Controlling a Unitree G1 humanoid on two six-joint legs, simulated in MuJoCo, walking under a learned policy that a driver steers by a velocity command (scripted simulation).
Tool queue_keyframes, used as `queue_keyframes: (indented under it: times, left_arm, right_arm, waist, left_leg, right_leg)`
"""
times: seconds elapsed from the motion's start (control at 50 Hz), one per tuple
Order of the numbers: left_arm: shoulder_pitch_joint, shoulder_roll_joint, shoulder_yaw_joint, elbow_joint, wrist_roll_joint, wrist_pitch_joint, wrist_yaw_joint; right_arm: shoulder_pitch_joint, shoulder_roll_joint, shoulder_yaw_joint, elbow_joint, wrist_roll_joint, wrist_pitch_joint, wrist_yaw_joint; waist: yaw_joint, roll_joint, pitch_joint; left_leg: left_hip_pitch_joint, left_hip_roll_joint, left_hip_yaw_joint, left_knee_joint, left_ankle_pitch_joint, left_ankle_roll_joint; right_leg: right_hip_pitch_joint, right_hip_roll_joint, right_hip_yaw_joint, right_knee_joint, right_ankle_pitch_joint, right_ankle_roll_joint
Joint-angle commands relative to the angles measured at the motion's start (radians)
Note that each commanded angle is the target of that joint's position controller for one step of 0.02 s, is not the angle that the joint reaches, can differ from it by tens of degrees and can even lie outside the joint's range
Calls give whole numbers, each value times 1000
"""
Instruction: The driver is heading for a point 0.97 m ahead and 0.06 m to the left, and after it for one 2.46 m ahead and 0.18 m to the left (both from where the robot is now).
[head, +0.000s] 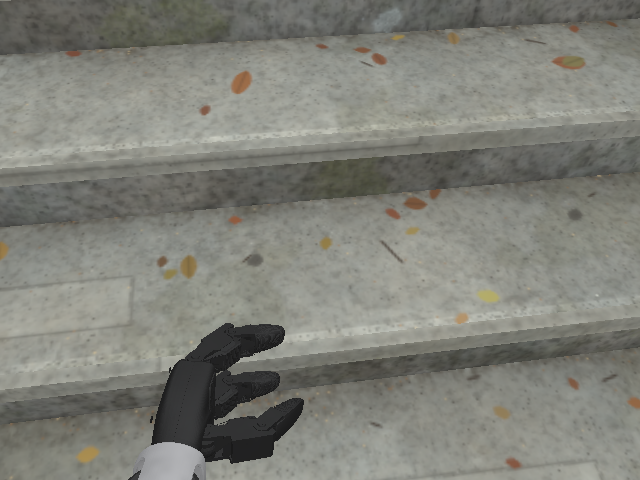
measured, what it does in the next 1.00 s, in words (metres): climbs: left foot 0.16 m higher, then right foot 0.16 m higher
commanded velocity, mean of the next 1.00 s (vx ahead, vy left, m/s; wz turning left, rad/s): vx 0.96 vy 0.00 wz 0.05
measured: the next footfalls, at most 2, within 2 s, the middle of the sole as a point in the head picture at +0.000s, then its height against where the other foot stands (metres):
left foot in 0.32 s outside the picture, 0.16 m higher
right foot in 0.70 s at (233, 267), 0.16 m higher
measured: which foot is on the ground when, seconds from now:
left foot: up 0.00-0.30, down 0.32-0.68, up 0.70-1.00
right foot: down 0.00-0.32, up 0.34-0.68, down 0.70-0.98, up 1.00-1.00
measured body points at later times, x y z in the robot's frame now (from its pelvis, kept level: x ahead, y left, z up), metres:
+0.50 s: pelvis +0.42 +0.10 +0.21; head +0.42 +0.09 +0.66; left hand +0.53 +0.37 +0.16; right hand +0.57 -0.12 +0.08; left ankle +0.37 +0.13 -0.49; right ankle +0.44 -0.04 -0.17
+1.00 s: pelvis +0.86 +0.19 +0.44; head +0.89 +0.20 +0.89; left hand +0.80 +0.44 +0.30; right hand +1.18 +0.11 +0.47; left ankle +0.99 +0.33 -0.16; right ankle +0.71 +0.13 -0.29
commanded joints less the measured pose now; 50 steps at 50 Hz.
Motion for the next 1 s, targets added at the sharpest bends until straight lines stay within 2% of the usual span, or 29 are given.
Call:
queue_keyframes:
  times: [0.02, 0.08, 0.14, 0.2, 0.26, 0.3, 0.32, 0.34, 0.36, 0.38, 0.42, 0.46, 0.52, 0.56, 0.6, 0.64, 0.66, 0.68, 0.7, 0.72, 0.74, 0.76, 0.78, 0.8, 0.84, 0.9, 0.94, 0.98, 1.0]
  left_arm:
    - [275, 154, 134, 164, -5, -27, 5]
    - [424, 80, 118, 390, 30, -72, -19]
    - [388, 89, 110, 476, 33, -103, -35]
    - [377, 129, 98, 520, 8, -96, -40]
    - [414, 421, 139, 406, -94, -102, 21]
    - [288, 595, 205, 290, -82, -96, -4]
    - [294, 518, 211, 251, -66, -98, -45]
    - [327, 290, 168, 205, -2, -98, -87]
    - [371, 253, 157, 97, 40, -104, -93]
    - [270, 220, 135, 32, 45, -102, -79]
    - [163, 65, 63, -35, 51, -81, -36]
    - [263, 56, 52, 11, 17, -33, -28]
    - [21, -15, 28, -77, -28, 10, 15]
    - [-56, 1, 8, -133, -41, 20, 25]
    - [189, 116, 37, -17, -40, 36, 3]
    - [435, 226, 90, 75, -36, 56, 12]
    - [514, 251, 109, 132, -43, 69, 2]
    - [589, 303, 124, 141, -44, 48, -9]
    - [639, 347, 163, 184, -64, 28, -20]
    - [575, 326, 182, 296, -54, 26, -22]
    - [399, 256, 150, 235, -19, 40, -11]
    - [412, 229, 147, 248, -9, 44, -12]
    - [429, 221, 143, 288, -5, 29, -18]
    - [484, 209, 137, 338, 8, 7, -26]
    - [406, 182, 117, 332, 4, -27, -30]
    - [489, 230, 121, 401, -8, -44, -24]
    - [478, 291, 151, 332, -75, -26, 15]
    - [363, 506, 236, 259, -58, -62, 4]
    - [429, 436, 192, 384, 104, -66, -185]
  right_arm:
    - [-313, 14, 11, -289, -64, -11, 5]
    - [-415, 144, 92, -352, -40, 56, -1]
    - [-575, 138, 108, -446, 3, 95, -22]
    - [-765, 101, 124, -547, -19, 119, -44]
    - [-443, -69, 87, -406, -30, 135, 11]
    - [-64, -180, 35, -305, 0, 132, -4]
    - [-85, -249, 3, -330, -9, 111, 12]
    - [-320, -279, -21, -325, 16, 93, 15]
    - [-306, -303, -25, -320, -20, 119, -6]
    - [-237, -313, -30, -267, -35, 114, -19]
    - [-159, -231, -6, -123, -47, 61, -6]
    - [-147, -93, 40, -54, -52, 25, 4]
    - [-136, -47, 69, 68, -60, -15, 20]
    - [-143, -38, 88, 107, -11, -12, 8]
    - [-221, -103, 83, 48, 29, -28, -29]
    - [-278, -373, 9, -19, 96, -85, -45]
    - [-337, -411, -12, -65, 92, -90, -52]
    - [-370, -364, -14, -108, 61, -90, -30]
    - [-451, -286, -17, -156, 49, -71, -15]
    - [-484, -83, 36, -236, -52, -68, 16]
    - [-321, 65, 81, -348, -89, -66, 29]
    - [-337, 54, 96, -372, -87, -56, 33]
    - [-405, 139, 136, -432, -118, -42, 22]
    - [-508, 157, 161, -478, -130, -31, 9]
    - [-532, 114, 168, -495, -77, 0, -16]
    - [-752, 103, 194, -643, -79, 19, -57]
    - [-585, 34, 174, -582, -26, 15, -56]
    - [-226, -62, 107, -512, -1, 45, -86]
    - [82, -127, 120, -387, 9, 151, -8]
  waist:
    - [115, -7, -125]
    - [68, -62, 118]
    - [-18, -88, 214]
    - [-79, -22, 298]
    - [-145, -86, -143]
    - [-293, -189, -447]
    - [-242, -189, -431]
    - [-82, 78, -243]
    - [-13, 127, -406]
    - [-28, 17, -388]
    - [32, -91, -79]
    - [104, -134, 52]
    - [116, -34, 187]
    - [162, -80, 233]
    - [254, -56, -20]
    - [379, 1, -317]
    - [404, 28, -391]
    - [401, 62, -383]
    - [460, -69, -304]
    - [295, -374, -98]
    - [66, -242, -255]
    - [88, -125, -228]
    - [40, -32, -16]
    - [38, 24, 113]
    - [-32, 83, 266]
    - [16, -19, 292]
    - [2, 78, 7]
    - [-194, -159, -366]
    - [-379, 2, -595]
  left_leg:
    - [-694, 122, 68, 860, -129, 14]
    - [-1018, 119, 96, 1233, -389, 66]
    - [-1007, 160, 106, 1076, -511, 62]
    - [-934, 173, 209, 678, -541, 66]
    - [32, 25, 490, 266, -248, 11]
    - [245, -8, 368, 81, -326, 18]
    - [249, -25, 211, -310, -378, 59]
    - [274, 103, -140, -536, -109, 157]
    - [441, 295, -586, -717, 25, 231]
    - [436, 345, -675, -819, -266, 225]
    - [252, 313, -415, -790, -199, 132]
    - [66, 319, -151, -805, -109, 57]
    - [-60, 347, 47, -1011, -103, 2]
    - [-204, 297, 247, -1194, 58, -65]
    - [-306, 232, 418, -1173, 910, -32]
    - [-54, 337, 357, -940, 1642, 10]
    - [120, 373, 356, -725, 1923, -13]
    - [210, 389, 334, -435, 1891, -34]
    - [188, 219, 354, 156, 1254, -70]
    - [-360, -17, 252, 680, -194, -124]
    - [-602, 16, 78, 975, -180, -104]
    - [-714, 31, 98, 1150, -230, -75]
    - [-881, 78, 91, 1240, -288, -46]
    - [-1024, 101, 114, 1309, -369, -21]
    - [-925, 167, 178, 1005, -386, -44]
    - [-821, 215, 279, 696, -608, -62]
    - [101, 111, 409, 139, -371, -84]
    - [332, 138, 204, -124, -191, -58]
    - [619, 193, -11, -503, 180, 21]
  right_leg:
    - [673, -369, 763, -625, -235, -255]
    - [600, -330, 396, -729, 83, -129]
    - [398, -340, 94, -938, 213, -40]
    - [279, -219, -143, -1053, 439, 19]
    - [248, -210, -193, -912, 1726, -107]
    - [532, -275, -115, -354, 2219, -129]
    - [576, -223, -43, 24, 1760, -79]
    - [172, -33, 41, 514, 340, -6]
    - [-120, 29, 189, 953, 264, 22]
    - [-262, 19, 221, 1151, 250, 6]
    - [-502, -7, 228, 1304, 170, -56]
    - [-511, -6, 236, 1262, 143, -80]
    - [-665, 56, 224, 1308, -76, -120]
    - [-477, 26, 137, 824, -45, -129]
    - [182, 78, -101, 555, 105, -98]
    - [517, 118, -129, 383, 174, -76]
    - [494, 137, -113, 299, 179, -82]
    - [522, 133, -62, 19, 154, -109]
    - [548, 99, 125, -475, 292, -219]
    - [667, 63, 368, -426, 813, -282]
    - [755, -61, 732, -501, 748, -391]
    - [686, -131, 938, -662, 159, -408]
    - [562, -119, 897, -730, 2, -355]
    - [487, -99, 775, -730, 47, -303]
    - [148, -32, 532, -792, 122, -200]
    - [43, -2, 451, -955, 550, -181]
    - [-159, 58, 376, -955, 1301, -186]
    - [243, -49, 485, -540, 1821, -124]
    - [181, -69, 519, -260, 1794, -158]
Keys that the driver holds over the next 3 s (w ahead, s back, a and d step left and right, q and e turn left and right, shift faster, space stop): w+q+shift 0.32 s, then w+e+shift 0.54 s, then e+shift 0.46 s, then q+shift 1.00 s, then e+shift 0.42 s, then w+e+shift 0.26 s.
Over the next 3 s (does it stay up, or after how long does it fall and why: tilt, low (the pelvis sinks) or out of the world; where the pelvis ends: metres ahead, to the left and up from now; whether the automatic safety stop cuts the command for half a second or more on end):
stays up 1.27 0.15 0.71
